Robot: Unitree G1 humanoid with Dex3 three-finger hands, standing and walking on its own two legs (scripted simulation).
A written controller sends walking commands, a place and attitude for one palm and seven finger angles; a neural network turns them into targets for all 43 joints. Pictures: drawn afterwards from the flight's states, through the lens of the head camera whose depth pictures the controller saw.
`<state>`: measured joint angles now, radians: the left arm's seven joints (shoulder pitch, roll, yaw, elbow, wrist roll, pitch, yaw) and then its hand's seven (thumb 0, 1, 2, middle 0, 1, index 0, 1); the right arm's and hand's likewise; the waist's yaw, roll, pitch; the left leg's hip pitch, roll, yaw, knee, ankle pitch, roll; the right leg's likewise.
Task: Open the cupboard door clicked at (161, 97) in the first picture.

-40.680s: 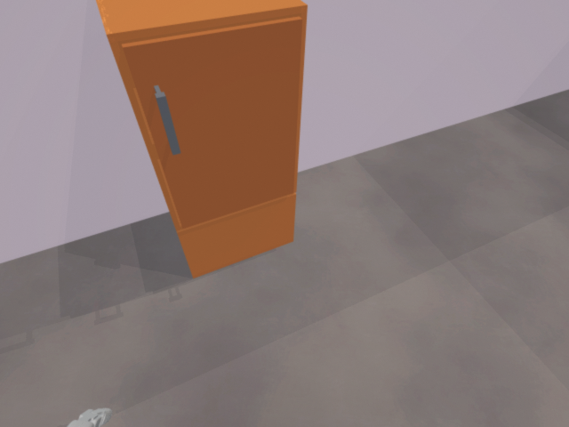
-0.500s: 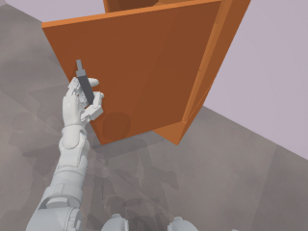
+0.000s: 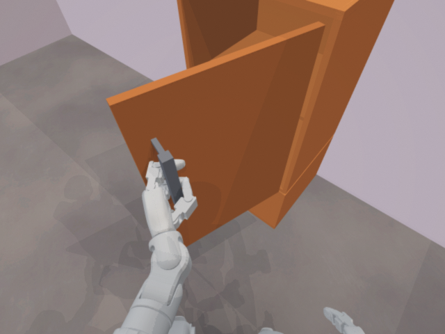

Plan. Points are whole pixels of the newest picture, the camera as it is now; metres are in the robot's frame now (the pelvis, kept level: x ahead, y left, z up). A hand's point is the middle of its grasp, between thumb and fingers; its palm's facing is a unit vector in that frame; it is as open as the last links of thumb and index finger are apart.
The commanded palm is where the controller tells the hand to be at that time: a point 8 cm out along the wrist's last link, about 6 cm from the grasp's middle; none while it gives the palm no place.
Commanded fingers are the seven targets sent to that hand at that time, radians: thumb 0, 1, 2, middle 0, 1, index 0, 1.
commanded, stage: pull the door open along its arc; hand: left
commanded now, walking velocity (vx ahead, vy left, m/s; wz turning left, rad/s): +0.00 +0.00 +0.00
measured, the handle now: (168, 175) +0.39 +0.11 +0.06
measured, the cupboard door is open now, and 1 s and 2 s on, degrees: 72 77 80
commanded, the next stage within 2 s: open thumb and fingers to let go in 0.06 s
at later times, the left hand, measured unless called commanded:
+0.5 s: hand (202, 210) +0.32 +0.05 +0.05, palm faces +0.30 -0.95 -0.01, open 8.8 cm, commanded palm +0.28 +0.10 +0.05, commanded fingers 0.00 -0.36 0.36 -0.31 -1.22 -0.31 -1.22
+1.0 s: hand (201, 210) +0.32 +0.05 +0.05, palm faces +0.25 -0.97 -0.01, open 14.8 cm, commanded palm +0.28 +0.09 +0.05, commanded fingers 0.00 -0.50 0.30 -0.15 -0.30 -0.15 -0.30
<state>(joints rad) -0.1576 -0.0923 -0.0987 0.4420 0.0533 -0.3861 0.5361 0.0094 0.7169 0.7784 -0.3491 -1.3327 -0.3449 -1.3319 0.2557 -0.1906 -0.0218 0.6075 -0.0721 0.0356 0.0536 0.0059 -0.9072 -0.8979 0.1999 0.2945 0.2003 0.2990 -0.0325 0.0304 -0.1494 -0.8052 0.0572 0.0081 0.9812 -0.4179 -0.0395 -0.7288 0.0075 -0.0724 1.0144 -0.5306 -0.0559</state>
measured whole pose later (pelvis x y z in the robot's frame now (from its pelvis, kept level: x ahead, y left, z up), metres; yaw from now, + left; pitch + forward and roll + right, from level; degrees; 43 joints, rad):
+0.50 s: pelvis +0.00 -0.01 +0.00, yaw +2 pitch +13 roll +2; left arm -0.07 -0.12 -0.20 0.36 0.08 -0.35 0.54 0.01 0.25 0.62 -0.36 -1.28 -0.37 -1.28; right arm 0.18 -0.18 -0.01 0.60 -0.08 0.01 0.02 0.01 -0.91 -0.90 0.20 0.29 0.20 0.30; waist -0.01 0.03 -0.15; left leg -0.80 0.04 -0.01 0.99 -0.42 -0.05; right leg -0.72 -0.01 -0.09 1.04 -0.55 -0.07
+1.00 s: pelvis +0.00 +0.01 +0.00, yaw +0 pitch +13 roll +0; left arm -0.09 -0.12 -0.23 0.36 0.09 -0.32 0.55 -0.01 -0.49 0.30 -0.33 -0.72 -0.33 -0.73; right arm 0.21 -0.18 -0.01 0.60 -0.08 0.01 0.03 0.01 -0.91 -0.90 0.20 0.29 0.20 0.30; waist -0.02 0.03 -0.15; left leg -0.82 0.04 0.00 1.02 -0.43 -0.03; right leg -0.73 -0.01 -0.07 1.04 -0.54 -0.05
